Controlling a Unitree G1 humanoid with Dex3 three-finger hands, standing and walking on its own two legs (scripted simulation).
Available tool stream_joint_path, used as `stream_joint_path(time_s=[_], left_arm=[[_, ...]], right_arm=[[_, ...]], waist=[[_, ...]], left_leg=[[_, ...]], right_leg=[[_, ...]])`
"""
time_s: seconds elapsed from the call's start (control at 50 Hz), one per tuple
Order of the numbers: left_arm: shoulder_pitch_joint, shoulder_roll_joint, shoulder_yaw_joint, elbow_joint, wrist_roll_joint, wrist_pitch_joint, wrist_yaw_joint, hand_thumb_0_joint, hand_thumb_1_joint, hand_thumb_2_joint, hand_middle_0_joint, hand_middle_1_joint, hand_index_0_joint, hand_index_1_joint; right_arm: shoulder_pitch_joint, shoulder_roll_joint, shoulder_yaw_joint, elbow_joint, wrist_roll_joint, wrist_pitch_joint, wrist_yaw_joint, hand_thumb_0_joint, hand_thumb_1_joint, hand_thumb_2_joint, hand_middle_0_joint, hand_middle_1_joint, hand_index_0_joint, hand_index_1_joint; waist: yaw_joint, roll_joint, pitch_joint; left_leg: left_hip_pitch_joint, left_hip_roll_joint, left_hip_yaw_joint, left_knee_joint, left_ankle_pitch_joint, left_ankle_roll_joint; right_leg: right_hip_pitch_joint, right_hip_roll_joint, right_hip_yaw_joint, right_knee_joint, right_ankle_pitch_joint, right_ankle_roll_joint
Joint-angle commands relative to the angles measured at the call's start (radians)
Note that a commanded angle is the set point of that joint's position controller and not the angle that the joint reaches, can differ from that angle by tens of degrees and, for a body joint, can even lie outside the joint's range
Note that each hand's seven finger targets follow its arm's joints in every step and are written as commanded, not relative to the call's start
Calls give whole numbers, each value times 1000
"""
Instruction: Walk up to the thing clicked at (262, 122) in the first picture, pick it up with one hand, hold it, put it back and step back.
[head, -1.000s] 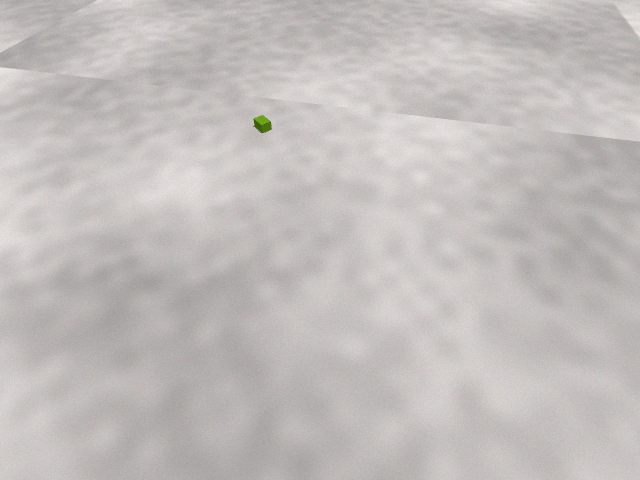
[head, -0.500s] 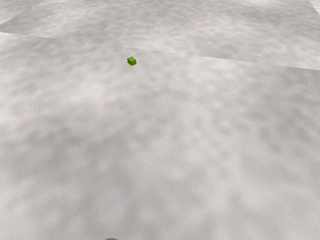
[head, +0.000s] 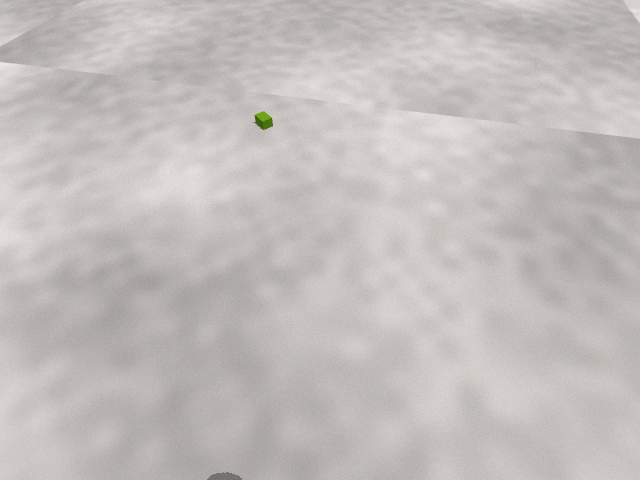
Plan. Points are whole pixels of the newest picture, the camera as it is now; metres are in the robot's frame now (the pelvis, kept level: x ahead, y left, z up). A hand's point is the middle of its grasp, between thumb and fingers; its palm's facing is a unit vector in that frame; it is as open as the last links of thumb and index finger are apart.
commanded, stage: stand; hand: left
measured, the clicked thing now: (263, 120) +1.99 +0.43 -0.76
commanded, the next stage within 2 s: walk up in 0.12 s
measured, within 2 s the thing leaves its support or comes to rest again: neither
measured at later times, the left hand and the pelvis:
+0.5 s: hand (156, 429) +0.20 +0.27 -0.13, palm faces -0.18 -0.84 -0.51, open 7.4 cm; pelvis +0.09 -0.02 -0.02, yaw -13 degrees
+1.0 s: hand (211, 260) +0.54 +0.27 -0.16, palm faces -0.44 -0.78 -0.44, open 7.4 cm; pelvis +0.36 +0.03 -0.02, yaw -23 degrees
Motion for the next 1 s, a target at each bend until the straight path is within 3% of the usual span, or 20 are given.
stream_joint_path(time_s=[0.0,0.08,0.1,0.14,0.2,0.26,0.32,0.36,0.38,0.4,0.42,0.44,0.54,0.72,0.82,0.84,0.86,0.88,0.92,0.98], left_arm=[[-37,212,42,-56,-5,-23,12,0,900,900,-200,-300,-200,-300],[-32,212,42,-51,-7,-22,11,0,900,900,-200,-300,-200,-300],[97,372,105,-110,-11,-38,-7,0,900,900,-200,-300,-200,-300],[54,337,103,-117,4,-40,-18,0,900,900,-200,-300,-200,-300],[-126,286,94,-189,6,-54,-22,0,900,900,-200,-300,-200,-300],[-78,269,88,-247,-5,-53,-23,0,900,900,-200,-300,-200,-300],[9,266,84,-198,-16,-63,-46,0,900,900,-200,-300,-200,-300],[223,267,103,-133,-16,-77,-38,0,900,900,-200,-300,-200,-300],[424,330,133,-77,-8,-85,-19,0,900,900,-200,-300,-200,-300],[492,436,157,-78,10,-94,6,0,900,900,-200,-300,-200,-300],[406,470,156,-130,0,-92,20,0,900,900,-200,-300,-200,-300],[318,487,158,-165,-9,-85,28,0,900,900,-200,-300,-200,-300],[222,360,123,-232,-34,-102,44,0,900,900,-200,-300,-200,-300],[235,411,130,-267,-7,-120,53,0,900,900,-200,-300,-200,-300],[216,371,120,-301,-7,-109,63,0,900,900,-200,-300,-200,-300],[306,254,80,-297,-11,-110,56,0,900,900,-200,-300,-200,-300],[384,245,76,-273,-42,-108,67,0,900,900,-200,-300,-200,-300],[370,293,73,-244,-31,-106,77,0,900,900,-200,-300,-200,-300],[264,366,91,-236,-42,-103,54,0,900,900,-200,-300,-200,-300],[283,342,101,-224,-41,-83,44,0,900,900,-200,-300,-200,-300]], right_arm=[[-33,-208,-36,-54,2,-18,-19,0,-900,-900,200,300,200,300],[-34,-206,-35,-53,3,-20,-19,0,-900,-900,200,300,200,300],[-72,-379,-144,-202,-47,-37,30,0,-900,-900,200,300,200,300],[-83,-321,-140,-230,-49,-25,60,0,-900,-900,200,300,200,300],[28,-284,-172,-241,-35,-17,79,0,-900,-900,200,300,200,300],[6,-330,-195,-305,-41,-34,78,0,-900,-900,200,300,200,300],[-27,-317,-184,-324,-46,-31,91,0,-900,-900,200,300,200,300],[-141,-293,-172,-367,-55,-19,99,0,-900,-900,200,300,200,300],[-185,-262,-157,-396,-51,-18,105,0,-900,-900,200,300,200,300],[-171,-193,-131,-425,-45,-19,113,0,-900,-900,200,300,200,300],[-145,-235,-128,-441,-36,-15,113,0,-900,-900,200,300,200,300],[-143,-285,-141,-436,-42,-14,111,0,-900,-900,200,300,200,300],[-69,-278,-140,-373,-29,-1,118,0,-900,-900,200,300,200,300],[-180,-239,-150,-456,-34,20,157,0,-900,-900,200,300,200,300],[259,-334,-218,-347,-57,12,124,0,-900,-900,200,300,200,300],[326,-386,-239,-343,-65,3,106,0,-900,-900,200,300,200,300],[251,-440,-248,-366,-28,-7,87,0,-900,-900,200,300,200,300],[152,-436,-252,-384,-7,0,81,0,-900,-900,200,300,200,300],[69,-333,-218,-420,-12,0,81,0,-900,-900,200,300,200,300],[68,-266,-196,-411,-19,-13,80,0,-900,-900,200,300,200,300]], waist=[[-2,2,-87],[-2,3,-81],[-2,92,-117],[-25,63,8],[-111,-15,19],[-76,124,-56],[-52,103,-23],[62,60,-53],[169,-127,-121],[178,-360,-73],[124,-260,-62],[92,-134,-18],[3,-57,8],[3,-141,44],[-228,100,-195],[-227,339,-237],[-152,446,-288],[-106,351,-267],[-103,155,-124],[-65,153,-73]], left_leg=[[24,117,-81,-30,187,38],[26,115,-84,-40,175,35],[97,77,-15,136,-377,86],[32,68,-44,173,-510,111],[69,167,-154,42,-401,154],[156,412,-289,-125,-351,270],[57,344,-167,-86,-388,254],[-88,192,59,156,-260,176],[-252,89,184,531,-94,112],[-632,-37,141,796,-369,48],[-753,-44,-39,855,-379,2],[-730,45,-111,826,-338,-4],[-615,80,-95,717,-71,-13],[-303,95,-43,355,194,12],[246,19,-4,196,11,116],[406,187,-233,163,-112,132],[472,342,-598,3,-161,178],[334,370,-636,-51,-341,243],[37,263,-325,-78,-279,119],[-77,186,-131,-68,-117,97]], right_leg=[[19,-133,98,-43,195,-23],[16,-130,97,-47,180,-22],[-141,-139,218,29,-281,-72],[-375,-158,284,2,-462,-81],[-502,-65,181,132,-306,-48],[-549,-83,-8,512,-301,-44],[-389,-122,-7,363,-318,-42],[-89,-75,-65,175,-90,-49],[179,-64,13,59,-99,-69],[353,-261,416,-49,-190,-116],[338,-384,736,-163,-287,-184],[227,-450,796,-163,-396,-262],[178,-216,258,-49,250,-122],[-98,-180,89,-71,266,-127],[-218,-147,48,598,390,-58],[-440,-18,50,858,-149,-27],[-593,76,54,930,-370,-47],[-560,-15,116,974,-301,-76],[-457,-69,131,892,-147,-62],[-407,-90,70,777,-96,-38]])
